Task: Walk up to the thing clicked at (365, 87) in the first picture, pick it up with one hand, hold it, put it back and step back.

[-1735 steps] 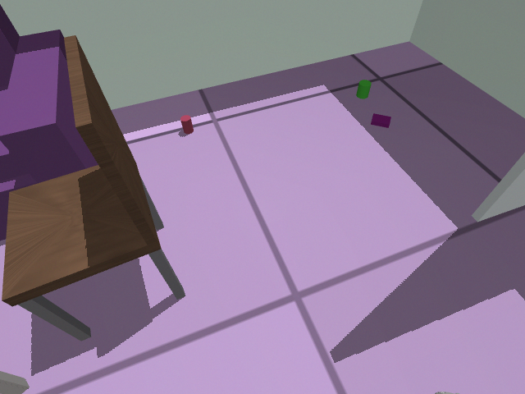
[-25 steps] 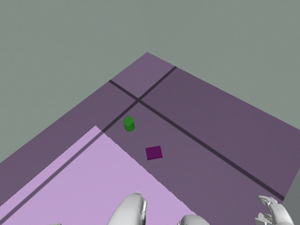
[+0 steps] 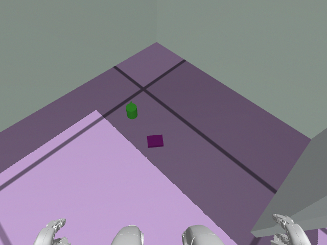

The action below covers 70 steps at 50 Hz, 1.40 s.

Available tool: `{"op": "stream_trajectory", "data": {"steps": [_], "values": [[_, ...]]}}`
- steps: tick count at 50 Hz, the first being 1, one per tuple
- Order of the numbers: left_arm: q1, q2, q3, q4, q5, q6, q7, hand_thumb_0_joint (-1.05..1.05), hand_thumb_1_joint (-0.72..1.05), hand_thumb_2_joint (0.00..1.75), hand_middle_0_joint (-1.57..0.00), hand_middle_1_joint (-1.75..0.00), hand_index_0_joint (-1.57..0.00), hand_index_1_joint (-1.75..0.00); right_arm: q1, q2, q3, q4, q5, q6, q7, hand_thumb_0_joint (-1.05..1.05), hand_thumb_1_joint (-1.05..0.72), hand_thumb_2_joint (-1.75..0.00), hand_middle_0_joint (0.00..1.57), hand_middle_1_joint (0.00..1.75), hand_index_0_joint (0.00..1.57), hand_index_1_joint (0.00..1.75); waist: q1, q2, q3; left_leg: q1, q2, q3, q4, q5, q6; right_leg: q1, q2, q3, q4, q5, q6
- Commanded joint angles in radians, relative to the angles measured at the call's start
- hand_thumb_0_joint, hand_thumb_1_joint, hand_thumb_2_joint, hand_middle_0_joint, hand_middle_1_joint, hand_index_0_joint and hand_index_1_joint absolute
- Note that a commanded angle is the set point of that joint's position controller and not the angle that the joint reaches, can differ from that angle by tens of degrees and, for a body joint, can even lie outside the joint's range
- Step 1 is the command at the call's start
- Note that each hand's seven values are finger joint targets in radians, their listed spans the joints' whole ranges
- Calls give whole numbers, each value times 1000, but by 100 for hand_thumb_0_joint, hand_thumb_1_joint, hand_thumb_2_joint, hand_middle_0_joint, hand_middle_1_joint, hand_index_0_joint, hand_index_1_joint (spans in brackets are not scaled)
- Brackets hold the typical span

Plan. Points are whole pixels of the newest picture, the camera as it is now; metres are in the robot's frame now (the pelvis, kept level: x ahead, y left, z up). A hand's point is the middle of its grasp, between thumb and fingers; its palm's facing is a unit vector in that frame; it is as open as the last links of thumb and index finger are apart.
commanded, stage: step back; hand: left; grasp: from above
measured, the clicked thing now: (131, 109) +0.99 +0.23 -0.71
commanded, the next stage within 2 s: stand in 1.18 s
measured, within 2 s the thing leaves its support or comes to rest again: neither
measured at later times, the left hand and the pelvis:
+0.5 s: hand out of the picture -0.02 +0.28 -0.14, palm faces +0.04 -0.91 -0.42, open 7.4 cm; pelvis -0.05 -0.01 +0.00, yaw +2 degrees
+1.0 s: hand out of the picture +0.08 +0.26 -0.14, palm faces +0.09 -0.93 -0.35, open 7.4 cm; pelvis -0.01 +0.00 +0.00, yaw +4 degrees
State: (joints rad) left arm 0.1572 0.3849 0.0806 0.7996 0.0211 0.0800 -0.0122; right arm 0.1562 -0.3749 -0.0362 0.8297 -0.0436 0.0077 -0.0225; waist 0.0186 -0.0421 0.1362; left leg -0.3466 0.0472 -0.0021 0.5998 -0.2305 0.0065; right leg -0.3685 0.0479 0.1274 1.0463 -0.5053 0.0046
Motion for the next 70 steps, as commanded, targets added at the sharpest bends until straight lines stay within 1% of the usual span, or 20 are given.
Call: {"op": "stream_trajectory", "data": {"steps": [1,3,5,6,7,10,14,19,20,21,23,26,32,33,35,37,46,49,63,70], "values": [[57,167,37,-10,-2,-80,15,0,90,90,-20,-30,-20,-30,7,-266,-84,-56,-5,2,-1,0,-90,-90,20,30,20,30,-36,280,-210,205,156,-149,-98,-27,198,59,-34,-115,-463,15,5],[154,173,49,74,10,-100,25,0,90,90,-20,-30,-20,-30,-2,-257,-80,-44,2,25,7,0,-90,-90,20,30,20,30,3,193,-214,72,100,-80,53,-53,145,251,0,-149,-716,183,-16],[127,309,80,62,34,-113,31,0,90,90,-20,-30,-20,-30,5,-136,-38,-79,15,23,9,0,-90,-90,20,30,20,30,-1,-154,-137,-306,-72,-54,264,-331,22,274,-278,378,-748,-17,-108],[50,384,89,22,34,-108,34,0,90,90,-20,-30,-20,-30,-78,-201,-66,-82,11,25,-3,0,-90,-90,20,30,20,30,50,-120,-80,-161,-29,-180,332,-343,-8,-53,-445,507,-813,-227,-247],[-52,373,81,13,31,-107,35,0,90,90,-20,-30,-20,-30,-75,-245,-87,-50,14,25,2,0,-90,-90,20,30,20,30,13,-133,5,-68,-8,-191,403,-284,-8,-221,-441,484,-842,-348,-251],[-58,252,56,35,20,-125,36,0,90,90,-20,-30,-20,-30,-10,-200,-65,10,29,13,18,0,-90,-90,20,30,20,30,-24,-59,5,-118,-87,-159,385,-145,-12,-27,-240,147,-728,-28,-152],[64,278,65,73,26,-136,28,0,90,90,-20,-30,-20,-30,-31,-198,-59,14,13,-7,29,0,-90,-90,20,30,20,30,41,-143,-26,-151,-61,-113,206,-218,-25,134,-260,185,-727,-100,-160],[34,248,39,62,12,-111,19,0,90,90,-20,-30,-20,-30,56,-195,-75,72,5,-40,37,0,-90,-90,20,30,20,30,-12,-100,-96,161,-87,-10,-223,-134,7,86,-235,51,-554,113,-133],[51,197,24,57,11,-110,20,0,90,90,-20,-30,-20,-30,101,-222,-91,87,-3,-48,31,0,-90,-90,20,30,20,30,-29,-7,-149,296,-20,-156,-254,-121,32,3,-198,0,-396,218,-97],[44,135,6,47,-5,-113,18,0,90,90,-20,-30,-20,-30,123,-296,-107,86,-5,-55,27,0,-90,-90,20,30,20,30,-35,223,-168,371,185,-503,-332,-199,122,-182,-55,-133,-186,113,-33],[-44,248,39,50,1,-117,31,0,90,90,-20,-30,-20,-30,134,-366,-124,85,4,-49,32,0,-90,-90,20,30,20,30,-63,162,-65,205,290,-621,-347,-319,275,-188,-90,-72,-105,-96,-41],[21,208,28,74,-5,-128,16,0,90,90,-20,-30,-20,-30,70,-250,-91,60,3,-54,31,0,-90,-90,20,30,20,30,-13,150,-43,232,171,-360,-277,-34,198,-169,-105,-95,-188,1,-41],[94,161,27,130,-8,-144,29,0,90,90,-20,-30,-20,-30,11,-194,-56,53,32,-28,25,0,-90,-90,20,30,20,30,34,170,-152,75,71,-151,-34,280,107,260,-32,-190,-635,315,-29],[118,191,38,144,-2,-145,38,0,90,90,-20,-30,-20,-30,9,-154,-42,45,43,-25,21,0,-90,-90,20,30,20,30,47,117,-187,3,39,-145,34,223,70,364,-70,-131,-622,393,-42],[79,293,54,121,11,-147,46,0,90,90,-20,-30,-20,-30,43,-102,-21,38,45,-15,6,0,-90,-90,20,30,20,30,35,-101,-189,-128,-108,-125,221,-307,7,329,-407,301,-759,296,-166],[-71,287,48,83,12,-143,36,0,90,90,-20,-30,-20,-30,97,-193,-52,98,34,-4,2,0,-90,-90,20,30,20,30,-11,-48,-110,-12,-28,-123,306,-367,-2,107,-451,313,-757,138,-262],[-111,225,24,115,-8,-128,30,0,90,90,-20,-30,-20,-30,104,-157,-45,171,17,-33,10,0,-90,-90,20,30,20,30,-36,-96,-167,155,-42,-4,-161,67,2,164,-246,-47,-520,619,-99],[-102,172,6,123,-31,-111,27,0,90,90,-20,-30,-20,-30,-31,-249,-56,145,21,-42,5,0,-90,-90,20,30,20,30,12,84,-190,103,148,-232,-180,230,104,147,-95,-142,-439,283,-18],[-121,165,-35,239,-22,-114,21,0,90,90,-20,-30,-20,-30,-108,-193,-22,207,37,-55,11,0,-90,-90,20,30,20,30,-11,84,-219,237,94,-115,-234,426,22,303,-171,-103,-634,572,-22],[-119,174,-42,274,-14,-116,19,0,90,90,-20,-30,-20,-30,-140,-183,-21,220,40,-46,15,0,-90,-90,20,30,20,30,-15,44,-168,255,85,-93,-301,288,12,284,-181,-96,-720,501,-15]]}}
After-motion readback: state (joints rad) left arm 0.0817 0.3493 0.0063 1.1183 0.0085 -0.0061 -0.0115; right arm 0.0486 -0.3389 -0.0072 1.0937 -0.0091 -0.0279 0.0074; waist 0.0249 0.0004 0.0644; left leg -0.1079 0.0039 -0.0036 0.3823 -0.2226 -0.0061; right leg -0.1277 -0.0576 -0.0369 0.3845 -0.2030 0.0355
